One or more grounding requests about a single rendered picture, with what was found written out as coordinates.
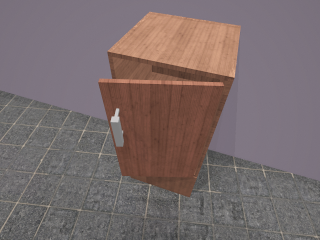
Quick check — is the handle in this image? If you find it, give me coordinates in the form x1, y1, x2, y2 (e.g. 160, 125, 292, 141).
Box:
110, 108, 124, 147

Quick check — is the cupboard door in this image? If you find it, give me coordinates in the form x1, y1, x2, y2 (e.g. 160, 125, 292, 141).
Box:
98, 78, 224, 178

